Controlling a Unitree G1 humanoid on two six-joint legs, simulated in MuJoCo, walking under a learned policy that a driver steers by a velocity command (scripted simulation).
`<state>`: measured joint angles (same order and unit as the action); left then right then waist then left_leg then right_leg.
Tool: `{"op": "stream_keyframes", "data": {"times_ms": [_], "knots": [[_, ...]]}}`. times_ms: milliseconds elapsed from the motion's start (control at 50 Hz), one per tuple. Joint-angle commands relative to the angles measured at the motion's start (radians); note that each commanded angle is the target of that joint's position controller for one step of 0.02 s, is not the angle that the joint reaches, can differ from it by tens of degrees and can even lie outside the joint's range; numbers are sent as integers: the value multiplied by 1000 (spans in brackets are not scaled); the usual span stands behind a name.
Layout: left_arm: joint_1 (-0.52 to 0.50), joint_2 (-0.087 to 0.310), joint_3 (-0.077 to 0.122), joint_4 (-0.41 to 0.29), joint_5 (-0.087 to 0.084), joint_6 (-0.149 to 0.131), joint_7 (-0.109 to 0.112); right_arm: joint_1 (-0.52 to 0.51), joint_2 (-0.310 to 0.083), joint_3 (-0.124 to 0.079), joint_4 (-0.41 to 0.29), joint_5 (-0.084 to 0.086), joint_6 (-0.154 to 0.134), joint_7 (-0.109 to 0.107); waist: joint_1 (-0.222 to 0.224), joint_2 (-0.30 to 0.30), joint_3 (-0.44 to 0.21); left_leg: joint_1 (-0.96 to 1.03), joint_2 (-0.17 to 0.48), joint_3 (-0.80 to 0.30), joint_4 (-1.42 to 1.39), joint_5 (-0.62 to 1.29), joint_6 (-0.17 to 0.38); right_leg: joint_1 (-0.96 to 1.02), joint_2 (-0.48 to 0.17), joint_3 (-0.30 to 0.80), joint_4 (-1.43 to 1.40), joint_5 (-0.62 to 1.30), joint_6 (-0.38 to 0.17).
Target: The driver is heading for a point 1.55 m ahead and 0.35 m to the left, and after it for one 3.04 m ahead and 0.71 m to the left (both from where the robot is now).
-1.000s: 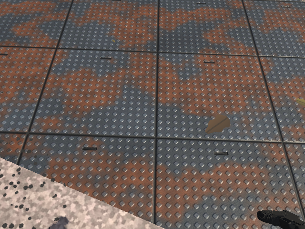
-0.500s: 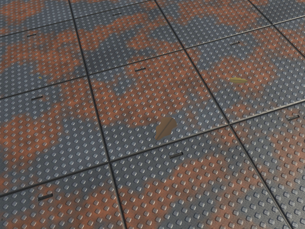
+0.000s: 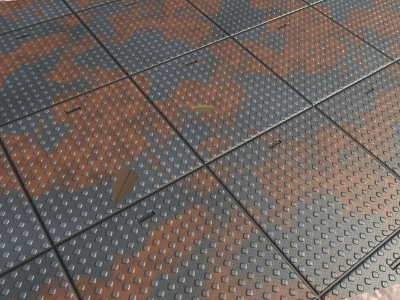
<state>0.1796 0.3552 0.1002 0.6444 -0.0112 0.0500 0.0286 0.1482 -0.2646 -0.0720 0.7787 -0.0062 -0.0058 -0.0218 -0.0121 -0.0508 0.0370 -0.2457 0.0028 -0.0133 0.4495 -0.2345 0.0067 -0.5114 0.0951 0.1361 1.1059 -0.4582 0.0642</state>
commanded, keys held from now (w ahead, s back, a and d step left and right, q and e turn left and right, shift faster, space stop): no key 0.16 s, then w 0.84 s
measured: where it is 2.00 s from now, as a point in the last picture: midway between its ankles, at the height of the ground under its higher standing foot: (195, 210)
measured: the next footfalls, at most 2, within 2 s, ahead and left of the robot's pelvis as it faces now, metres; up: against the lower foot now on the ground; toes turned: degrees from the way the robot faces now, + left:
right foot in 0.20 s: +0.03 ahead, -0.15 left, +0.00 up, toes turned +1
left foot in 0.56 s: +0.16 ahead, +0.11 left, +0.00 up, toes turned -1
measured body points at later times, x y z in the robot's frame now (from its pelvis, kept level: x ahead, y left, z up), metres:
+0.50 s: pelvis +0.05 -0.01 +0.00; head +0.06 +0.00 +0.45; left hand +0.11 +0.27 -0.12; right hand +0.20 -0.29 -0.10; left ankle +0.11 +0.11 -0.72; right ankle -0.01 -0.15 -0.74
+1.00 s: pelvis +0.27 +0.01 -0.01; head +0.31 +0.02 +0.44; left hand +0.52 +0.21 -0.08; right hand +0.23 -0.27 -0.13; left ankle +0.12 +0.11 -0.74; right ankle +0.46 -0.14 -0.71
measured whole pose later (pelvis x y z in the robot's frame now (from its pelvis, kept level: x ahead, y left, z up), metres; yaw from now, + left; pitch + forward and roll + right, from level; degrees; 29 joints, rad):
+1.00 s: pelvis +0.27 +0.01 -0.01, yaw -2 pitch +2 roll +1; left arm 0.05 0.25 0.04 0.63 -0.02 -0.08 -0.05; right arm 0.42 -0.27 -0.03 0.89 0.02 -0.06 0.00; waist -0.10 -0.04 0.03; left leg 0.11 -0.05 0.03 0.18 -0.33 0.04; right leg -0.63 -0.06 -0.01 0.55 0.06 -0.01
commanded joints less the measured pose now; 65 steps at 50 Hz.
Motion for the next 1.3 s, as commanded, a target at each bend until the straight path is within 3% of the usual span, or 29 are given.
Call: {"op": "stream_keyframes", "data": {"times_ms": [20, 80, 160, 180, 200, 220, 240, 260, 300, 340, 420, 480, 540, 560, 580, 600, 620, 680, 780, 980, 1040, 1080, 1100, 1120, 1140, 1160, 1180, 1240, 1300], "knots": [[-11, 32, 4, -74, -4, -10, 1, -35, -139, -24, -63, 2, -5, -9, 3, 200, -85, 164, 218, -175, -110, 407, 215, -57, -39, -22, -64, 24, 29], [-44, -6, -20, -88, 6, -13, -5, -37, -163, -26, -58, 4, 3, -4, -16, 240, -108, 145, 219, -142, -97, 423, 212, 100, -87, -86, -308, 6, 26], [29, 12, -14, -46, 2, -14, -10, -22, -176, -19, -37, 26, 9, 7, 13, 226, -96, 93, 212, -144, -46, 402, 185, 306, -68, -153, -690, 236, -15], [48, 13, -16, -36, 8, -14, -10, 15, -143, -5, -20, 27, 2, 11, 19, 193, -111, 41, 191, -131, -47, 263, 136, 418, -77, -130, -800, 314, -43], [70, 42, -16, -38, 15, -13, -3, 34, -101, 13, -14, 4, -12, 21, 13, 110, -150, -63, 148, -93, -1, 91, 61, 565, -172, -14, -774, 407, -77], [75, 121, 1, -38, 18, -8, 4, 61, -52, 27, -24, -21, -27, 31, -29, -101, -169, -164, 22, 40, 113, -148, -6, 586, -287, 117, -726, 323, -165], [114, 134, 11, -23, 14, -14, -8, -21, -91, 21, -42, -3, -34, 26, 49, -180, -127, -197, -15, 81, 194, -236, -31, 471, -349, 241, -823, -35, -265], [127, 122, 8, -21, 21, -29, -13, -97, -148, 4, -61, 18, -37, 23, 89, -157, -25, -267, -1, 59, 312, -257, -30, 415, -368, 317, -911, -234, -295], [147, 103, -1, 3, 21, -62, -6, -94, -170, -18, -62, 36, -41, 24, 78, -189, 68, -427, 42, -1, 502, -315, -1, 423, -398, 372, -961, -237, -305], [136, 68, -11, 5, 3, -84, 0, -68, -143, -16, -50, 35, -58, 36, 55, -122, 67, -470, 75, -20, 482, -214, 27, 469, -370, 306, -963, -133, -276], [113, 84, -2, -1, -3, -95, -9, -86, -79, 9, -39, 22, -84, 65, 55, -92, 8, -267, 44, 44, 260, -65, 22, 394, -297, 131, -949, 81, -251], [132, 104, 5, 12, -14, -97, -24, -71, -102, 11, -40, 30, -80, 72, 43, -90, 9, -121, 23, 59, 158, 1, 17, 303, -310, 118, -928, 61, -258], [123, 67, -10, 22, -8, -95, -30, 101, -134, -5, 22, 34, -76, 61, -47, -46, -11, 130, -8, 76, 92, 25, 34, 167, -276, 80, -804, 29, -212], [120, 23, -26, 22, 2, -97, -31, 199, -167, -17, 44, 37, -79, 51, -93, 8, -38, 254, 46, -4, 48, -20, 63, 91, -222, 20, -640, 72, -171], [113, -60, -50, -16, 15, -107, -29, 294, -271, -35, 50, 22, -82, 40, -109, 266, -87, 387, 279, -366, -115, -196, 162, -88, -103, -115, -239, 4, -86], [122, -8, -36, -55, -15, -124, -17, 320, -316, -44, 51, 9, -89, 55, -99, 377, -116, 393, 401, -753, -283, -490, 295, -253, -45, -63, 3, -134, -70], [111, 66, -16, -43, -38, -133, -15, 235, -244, -22, 31, 11, -96, 57, -70, 256, -26, 334, 399, -712, -295, -570, 282, -329, -122, -18, 97, -56, -90], [75, 47, -13, -15, -7, -135, -21, 135, -155, 5, 3, -2, -96, 51, -22, 140, 29, 217, 263, -398, -287, -237, 197, -286, -208, -47, 23, 183, -108], [21, 0, -22, -27, 7, -124, -30, 183, -153, 8, 20, 10, -99, 37, -23, 107, 20, 207, 201, -179, -322, 192, 198, -268, -216, -93, -136, 363, -58], [-263, -40, -48, -120, -13, -155, -86, 307, -183, 4, 84, 25, -59, 18, -84, 111, 84, 313, 236, -74, -285, 353, 176, -174, -146, -147, -582, 520, -89], [-174, 14, -26, -104, -7, -154, -86, 290, -219, -10, 82, 24, -48, 11, -6, 155, -7, 387, 245, -60, -127, 762, 149, -8, -85, -182, -599, 403, -144], [133, 94, 11, -25, -2, -145, -63, 258, -208, -2, 62, 11, -38, 5, 154, 147, -220, 215, 181, -11, 255, 831, 100, 471, -115, -152, -591, 447, -220], [261, 198, 32, -2, 25, -141, -53, 357, -92, 32, 25, -6, -53, 11, 126, -68, -407, -176, 42, 18, 658, 337, 44, 910, -394, 255, -560, 380, -354], [284, 141, 18, 16, 12, -142, -58, 389, -72, 45, 46, 11, -78, 22, 118, -200, -525, -373, -76, -108, 868, -323, 24, 1010, -513, 637, -742, 218, -443], [217, 77, -2, 13, 4, -138, -54, 273, -180, 14, 17, 42, -94, 30, 129, -114, -344, -477, -5, -138, 930, -292, 35, 883, -465, 519, -786, 139, -381], [145, 53, -12, 11, 1, -136, -51, 182, -185, 14, -13, 54, -103, 33, 105, -50, -204, -486, 47, -97, 891, -203, 42, 715, -424, 362, -812, 188, -345], [90, 35, -19, 15, 6, -137, -54, 141, -165, 16, -22, 41, -104, 30, 66, 28, -113, -458, 88, -72, 820, -132, 36, 558, -379, 261, -850, 286, -326], [24, 6, -23, 26, 17, -160, -61, 212, -115, 17, 9, 30, -67, 27, -13, -12, -69, -321, 141, -74, 723, -44, 9, 358, -320, 102, -947, 396, -318], [34, 31, -14, 68, 21, -179, -56, 158, -98, 18, -12, 28, -43, 18, -14, -7, -6, -375, 149, -89, 629, 40, -21, 293, -319, -17, -1003, 449, -316]]}}
Velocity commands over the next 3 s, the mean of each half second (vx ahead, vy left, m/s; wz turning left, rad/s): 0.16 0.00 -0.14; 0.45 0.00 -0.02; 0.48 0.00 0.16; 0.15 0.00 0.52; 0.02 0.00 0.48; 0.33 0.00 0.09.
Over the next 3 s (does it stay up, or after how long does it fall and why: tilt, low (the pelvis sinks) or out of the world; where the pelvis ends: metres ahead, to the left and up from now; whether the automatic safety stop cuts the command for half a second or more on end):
stays up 0.86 0.05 -0.01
